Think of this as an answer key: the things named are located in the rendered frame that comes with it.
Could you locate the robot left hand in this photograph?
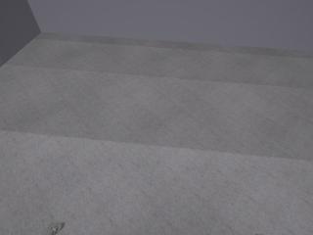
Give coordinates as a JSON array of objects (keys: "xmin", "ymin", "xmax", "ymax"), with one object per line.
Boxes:
[{"xmin": 37, "ymin": 221, "xmax": 65, "ymax": 235}]

